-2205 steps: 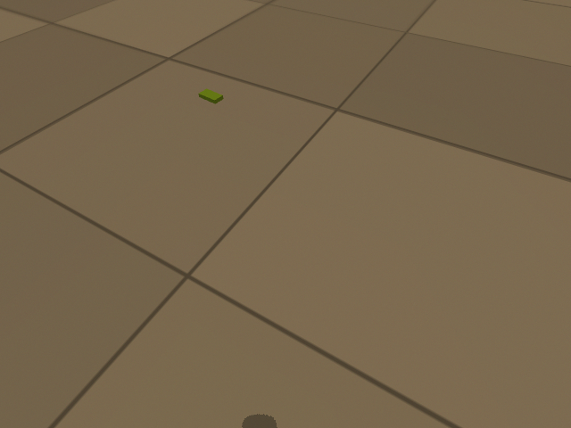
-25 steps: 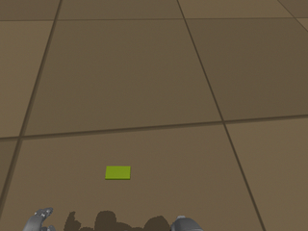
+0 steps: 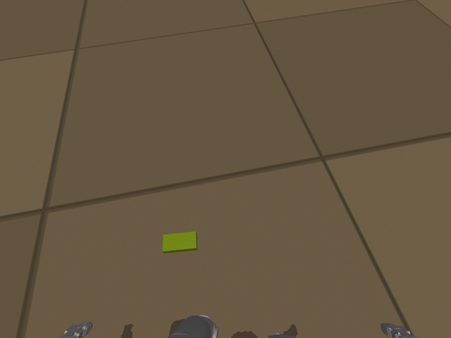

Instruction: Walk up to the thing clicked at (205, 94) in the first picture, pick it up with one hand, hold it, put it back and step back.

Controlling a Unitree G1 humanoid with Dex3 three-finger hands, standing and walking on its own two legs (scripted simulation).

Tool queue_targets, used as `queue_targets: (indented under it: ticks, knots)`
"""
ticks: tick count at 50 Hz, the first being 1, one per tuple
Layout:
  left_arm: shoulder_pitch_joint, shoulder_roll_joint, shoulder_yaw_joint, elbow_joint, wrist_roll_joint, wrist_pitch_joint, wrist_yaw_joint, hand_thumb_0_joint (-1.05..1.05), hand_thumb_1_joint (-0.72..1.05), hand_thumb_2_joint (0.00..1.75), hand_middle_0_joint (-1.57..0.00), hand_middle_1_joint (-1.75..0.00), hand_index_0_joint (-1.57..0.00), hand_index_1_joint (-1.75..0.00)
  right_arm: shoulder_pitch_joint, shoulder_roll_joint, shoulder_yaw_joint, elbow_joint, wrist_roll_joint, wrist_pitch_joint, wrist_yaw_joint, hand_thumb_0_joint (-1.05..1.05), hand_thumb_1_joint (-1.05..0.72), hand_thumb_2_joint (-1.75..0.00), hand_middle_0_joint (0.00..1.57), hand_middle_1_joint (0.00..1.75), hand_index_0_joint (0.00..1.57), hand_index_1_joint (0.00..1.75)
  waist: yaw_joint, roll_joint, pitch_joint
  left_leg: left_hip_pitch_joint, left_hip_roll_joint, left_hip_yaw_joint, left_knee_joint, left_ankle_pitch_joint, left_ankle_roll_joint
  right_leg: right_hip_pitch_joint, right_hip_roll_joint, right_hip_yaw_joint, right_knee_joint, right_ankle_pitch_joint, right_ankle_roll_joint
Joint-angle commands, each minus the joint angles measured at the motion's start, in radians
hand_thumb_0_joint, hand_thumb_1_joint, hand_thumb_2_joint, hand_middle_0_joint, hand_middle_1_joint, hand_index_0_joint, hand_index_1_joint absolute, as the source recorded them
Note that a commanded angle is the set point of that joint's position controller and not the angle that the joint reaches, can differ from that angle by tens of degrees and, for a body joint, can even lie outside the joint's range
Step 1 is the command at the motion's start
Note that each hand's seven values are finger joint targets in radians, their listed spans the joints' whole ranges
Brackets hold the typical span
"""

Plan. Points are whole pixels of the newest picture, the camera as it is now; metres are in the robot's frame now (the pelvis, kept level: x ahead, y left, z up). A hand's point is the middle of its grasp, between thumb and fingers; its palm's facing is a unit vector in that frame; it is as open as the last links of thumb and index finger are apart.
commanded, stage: step back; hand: left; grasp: from above
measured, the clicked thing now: (180, 242) +0.55 +0.27 -0.75
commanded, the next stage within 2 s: none
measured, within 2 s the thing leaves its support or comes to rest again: neither
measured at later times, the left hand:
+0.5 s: hand out of the picture -0.08 +0.28 -0.16, palm faces +0.03 -0.93 -0.37, open 7.4 cm
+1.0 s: hand out of the picture -0.20 +0.22 -0.13, palm faces +0.06 -0.89 -0.44, open 7.4 cm
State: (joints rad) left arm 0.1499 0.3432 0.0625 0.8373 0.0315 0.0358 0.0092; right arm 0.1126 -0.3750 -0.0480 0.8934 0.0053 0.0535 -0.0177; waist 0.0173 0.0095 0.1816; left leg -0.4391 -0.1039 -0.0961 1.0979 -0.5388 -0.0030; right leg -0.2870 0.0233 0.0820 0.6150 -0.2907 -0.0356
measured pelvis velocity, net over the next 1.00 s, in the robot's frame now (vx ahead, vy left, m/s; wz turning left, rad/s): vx -0.32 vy -0.06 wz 0.09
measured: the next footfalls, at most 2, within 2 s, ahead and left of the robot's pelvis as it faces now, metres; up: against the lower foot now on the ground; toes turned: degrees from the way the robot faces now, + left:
left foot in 0.22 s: -0.04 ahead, +0.13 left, +0.00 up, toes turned +1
right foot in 0.64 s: -0.20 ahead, -0.16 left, +0.00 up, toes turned +2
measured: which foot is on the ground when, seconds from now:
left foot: up 0.00-0.20, down 0.22-0.66, up 0.68-1.00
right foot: down 0.00-0.24, up 0.26-0.62, down 0.64-1.00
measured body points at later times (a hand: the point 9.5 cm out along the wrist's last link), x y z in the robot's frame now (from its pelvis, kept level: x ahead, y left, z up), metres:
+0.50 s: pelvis -0.15 +0.00 +0.00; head -0.08 +0.03 +0.44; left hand -0.08 +0.32 -0.13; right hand -0.02 -0.31 -0.10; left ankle -0.08 +0.13 -0.73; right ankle -0.20 -0.16 -0.65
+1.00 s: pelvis -0.32 -0.06 -0.01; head -0.25 -0.07 +0.43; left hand -0.20 +0.27 -0.10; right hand -0.23 -0.37 -0.14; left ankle -0.36 +0.06 -0.72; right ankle -0.24 -0.16 -0.73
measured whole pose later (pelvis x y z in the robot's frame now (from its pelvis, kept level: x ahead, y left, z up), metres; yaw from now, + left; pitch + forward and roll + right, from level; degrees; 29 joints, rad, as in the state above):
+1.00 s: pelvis -0.32 -0.06 -0.01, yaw +5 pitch -1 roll +1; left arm 0.10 0.37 0.07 0.74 0.04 0.05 0.02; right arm 0.22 -0.39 -0.05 0.88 -0.02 0.04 -0.03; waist 0.00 0.02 0.19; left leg -0.28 -0.05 -0.05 0.75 -0.46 -0.01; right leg -0.40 -0.03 -0.05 0.66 -0.23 -0.03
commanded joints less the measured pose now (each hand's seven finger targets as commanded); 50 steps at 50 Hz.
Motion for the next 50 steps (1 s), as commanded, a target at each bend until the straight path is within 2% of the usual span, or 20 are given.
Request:
queue_targets:
  ticks: [1, 6, 10, 11, 12, 13, 14, 18, 25, 28, 31, 32, 33, 34, 35, 38, 42, 45, 48, 50]
  knots:
    - [-0.058, 0.236, 0.075, -0.126, -0.001, -0.025, 0.023, 0.00, 0.90, 0.90, -0.20, -0.30, -0.20, -0.30, 0.081, -0.197, -0.039, -0.049, 0.000, -0.025, -0.021, 0.00, -0.90, -0.90, 0.20, 0.30, 0.20, 0.30, -0.005, -0.127, -0.193, -0.013, -0.027, -0.049, 0.092, 0.021, -0.020, 0.104, -0.199, 0.166, -0.155, 0.551, -0.179]
    - [0.029, 0.237, 0.075, -0.134, 0.006, -0.011, 0.027, 0.00, 0.90, 0.90, -0.20, -0.30, -0.20, -0.30, 0.066, -0.176, -0.034, -0.082, -0.007, -0.038, -0.023, 0.00, -0.90, -0.90, 0.20, 0.30, 0.20, 0.30, 0.033, -0.203, -0.269, -0.036, 0.050, 0.018, -0.280, -0.002, -0.030, 0.337, -0.231, 0.185, -0.107, 0.603, -0.185]
    - [-0.037, 0.262, 0.064, -0.156, -0.015, 0.012, 0.014, 0.00, 0.90, 0.90, -0.20, -0.30, -0.20, -0.30, 0.164, -0.184, -0.055, -0.043, -0.031, -0.050, -0.013, 0.00, -0.90, -0.90, 0.20, 0.30, 0.20, 0.30, -0.032, -0.194, -0.275, 0.244, 0.071, 0.091, -0.699, 0.351, 0.010, 0.137, -0.183, 0.137, -0.014, 0.393, -0.095]
    - [-0.013, 0.237, 0.056, -0.157, -0.016, 0.019, 0.010, 0.00, 0.90, 0.90, -0.20, -0.30, -0.20, -0.30, 0.142, -0.216, -0.067, -0.052, -0.043, -0.053, -0.010, 0.00, -0.90, -0.90, 0.20, 0.30, 0.20, 0.30, -0.020, -0.112, -0.254, 0.308, 0.139, -0.028, -0.720, 0.376, 0.034, -0.002, -0.130, 0.123, 0.021, 0.227, -0.048]
    - [0.002, 0.198, 0.049, -0.163, -0.018, 0.018, 0.009, 0.00, 0.90, 0.90, -0.20, -0.30, -0.20, -0.30, 0.110, -0.307, -0.088, -0.070, -0.059, -0.054, -0.007, 0.00, -0.90, -0.90, 0.20, 0.30, 0.20, 0.30, -0.018, 0.133, -0.254, 0.378, 0.360, -0.311, -0.767, 0.475, 0.118, -0.204, 0.010, 0.033, 0.207, -0.087, 0.003]
    - [-0.050, 0.231, 0.071, -0.159, -0.010, 0.018, 0.022, 0.00, 0.90, 0.90, -0.20, -0.30, -0.20, -0.30, 0.067, -0.367, -0.097, -0.087, -0.052, -0.052, 0.001, 0.00, -0.90, -0.90, 0.20, 0.30, 0.20, 0.30, -0.043, 0.188, -0.202, 0.186, 0.496, -0.403, -0.795, 0.484, 0.245, -0.187, 0.088, 0.036, 0.401, -0.340, 0.024]
    - [-0.078, 0.252, 0.081, -0.158, -0.001, 0.016, 0.029, 0.00, 0.90, 0.90, -0.20, -0.30, -0.20, -0.30, 0.036, -0.382, -0.102, -0.100, -0.044, -0.058, -0.003, 0.00, -0.90, -0.90, 0.20, 0.30, 0.20, 0.30, -0.063, 0.221, -0.159, 0.055, 0.558, -0.484, -0.834, 0.457, 0.322, -0.131, 0.073, 0.115, 0.567, -0.356, 0.028]
    - [0.062, 0.238, 0.084, -0.087, -0.019, 0.020, 0.008, 0.00, 0.90, 0.90, -0.20, -0.30, -0.20, -0.30, -0.064, -0.242, -0.064, -0.127, -0.048, -0.066, -0.009, 0.00, -0.90, -0.90, 0.20, 0.30, 0.20, 0.30, 0.039, 0.125, -0.140, 0.161, 0.322, -0.127, -0.746, 0.567, 0.185, -0.208, 0.117, 0.139, 0.706, -0.161, 0.021]
    - [0.043, 0.216, 0.075, -0.105, -0.006, 0.001, 0.004, 0.00, 0.90, 0.90, -0.20, -0.30, -0.20, -0.30, 0.075, -0.247, -0.077, -0.125, -0.031, -0.056, -0.013, 0.00, -0.90, -0.90, 0.20, 0.30, 0.20, 0.30, -0.055, 0.160, -0.247, 0.433, 0.350, -0.119, -0.640, 0.680, 0.254, -0.190, 0.049, 0.054, 0.377, -0.239, 0.089]
    - [0.098, 0.209, 0.071, -0.076, -0.008, -0.003, 0.001, 0.00, 0.90, 0.90, -0.20, -0.30, -0.20, -0.30, 0.029, -0.272, -0.083, -0.145, -0.038, -0.040, -0.009, 0.00, -0.90, -0.90, 0.20, 0.30, 0.20, 0.30, -0.033, 0.225, -0.281, 0.375, 0.359, -0.116, -0.612, 0.633, 0.222, -0.054, -0.010, -0.013, 0.106, -0.211, 0.066]
    - [0.239, 0.212, 0.077, 0.007, -0.003, -0.009, -0.003, 0.00, 0.90, 0.90, -0.20, -0.30, -0.20, -0.30, -0.044, -0.277, -0.076, -0.163, -0.026, -0.017, -0.004, 0.00, -0.90, -0.90, 0.20, 0.30, 0.20, 0.30, 0.036, 0.180, -0.289, 0.197, 0.303, -0.066, -0.531, 0.502, 0.150, 0.150, 0.006, -0.069, -0.211, 0.037, 0.025]
    - [0.215, 0.253, 0.089, -0.001, 0.011, -0.014, -0.004, 0.00, 0.90, 0.90, -0.20, -0.30, -0.20, -0.30, -0.028, -0.238, -0.066, -0.164, -0.017, -0.013, -0.002, 0.00, -0.90, -0.90, 0.20, 0.30, 0.20, 0.30, 0.025, 0.086, -0.262, 0.071, 0.227, -0.048, -0.451, 0.356, 0.097, 0.190, -0.048, 0.054, -0.229, 0.051, 0.003]
    - [0.198, 0.348, 0.114, -0.027, 0.021, -0.018, -0.006, 0.00, 0.90, 0.90, -0.20, -0.30, -0.20, -0.30, -0.021, -0.175, -0.051, -0.185, -0.010, -0.014, -0.004, 0.00, -0.90, -0.90, 0.20, 0.30, 0.20, 0.30, 0.030, -0.196, -0.220, -0.145, 0.039, 0.001, -0.269, 0.064, 0.025, 0.184, -0.248, 0.362, -0.272, 0.036, -0.063]
    - [0.089, 0.453, 0.129, -0.080, 0.025, -0.012, -0.004, 0.00, 0.90, 0.90, -0.20, -0.30, -0.20, -0.30, -0.057, -0.200, -0.066, -0.187, -0.015, -0.013, -0.028, 0.00, -0.90, -0.90, 0.20, 0.30, 0.20, 0.30, 0.070, -0.333, -0.161, -0.070, 0.012, -0.031, -0.026, -0.095, -0.009, -0.117, -0.438, 0.539, -0.357, -0.006, -0.249]
    - [0.005, 0.427, 0.125, -0.107, 0.012, -0.017, 0.003, 0.00, 0.90, 0.90, -0.20, -0.30, -0.20, -0.30, -0.038, -0.248, -0.086, -0.163, -0.009, -0.013, -0.030, 0.00, -0.90, -0.90, 0.20, 0.30, 0.20, 0.30, 0.030, -0.308, -0.082, 0.005, 0.061, -0.095, 0.102, -0.063, -0.004, -0.284, -0.467, 0.565, -0.402, -0.062, -0.269]
    - [-0.119, 0.272, 0.090, -0.126, 0.010, -0.021, 0.012, 0.00, 0.90, 0.90, -0.20, -0.30, -0.20, -0.30, 0.087, -0.208, -0.058, -0.093, 0.002, -0.018, -0.018, 0.00, -0.90, -0.90, 0.20, 0.30, 0.20, 0.30, -0.072, -0.154, -0.093, -0.058, -0.033, -0.078, 0.126, 0.104, 0.001, -0.083, -0.204, 0.100, -0.205, 0.296, -0.114]
    - [0.052, 0.239, 0.080, -0.116, 0.018, -0.016, 0.020, 0.00, 0.90, 0.90, -0.20, -0.30, -0.20, -0.30, 0.053, -0.182, -0.034, -0.109, -0.006, -0.035, -0.024, 0.00, -0.90, -0.90, 0.20, 0.30, 0.20, 0.30, 0.034, -0.171, -0.160, -0.106, -0.017, -0.021, -0.050, 0.058, -0.023, 0.169, -0.196, 0.096, -0.133, 0.437, -0.131]
    - [0.088, 0.241, 0.089, -0.117, 0.012, -0.007, 0.033, 0.00, 0.90, 0.90, -0.20, -0.30, -0.20, -0.30, 0.056, -0.164, -0.031, -0.122, -0.018, -0.045, -0.026, 0.00, -0.90, -0.90, 0.20, 0.30, 0.20, 0.30, 0.065, -0.212, -0.241, -0.116, 0.038, 0.009, -0.235, 0.003, -0.031, 0.356, -0.271, 0.150, -0.081, 0.572, -0.176]
    - [0.026, 0.269, 0.081, -0.141, 0.000, 0.003, 0.030, 0.00, 0.90, 0.90, -0.20, -0.30, -0.20, -0.30, 0.142, -0.177, -0.045, -0.092, -0.026, -0.042, -0.020, 0.00, -0.90, -0.90, 0.20, 0.30, 0.20, 0.30, 0.026, -0.237, -0.283, 0.060, 0.076, 0.060, -0.443, 0.066, -0.001, 0.273, -0.296, 0.167, -0.058, 0.537, -0.160]
    - [-0.010, 0.275, 0.072, -0.149, -0.011, 0.013, 0.024, 0.00, 0.90, 0.90, -0.20, -0.30, -0.20, -0.30, 0.212, -0.185, -0.056, -0.059, -0.027, -0.041, -0.015, 0.00, -0.90, -0.90, 0.20, 0.30, 0.20, 0.30, -0.018, -0.182, -0.312, 0.195, 0.067, 0.095, -0.674, 0.304, 0.024, 0.204, -0.253, 0.118, 0.002, 0.441, -0.105]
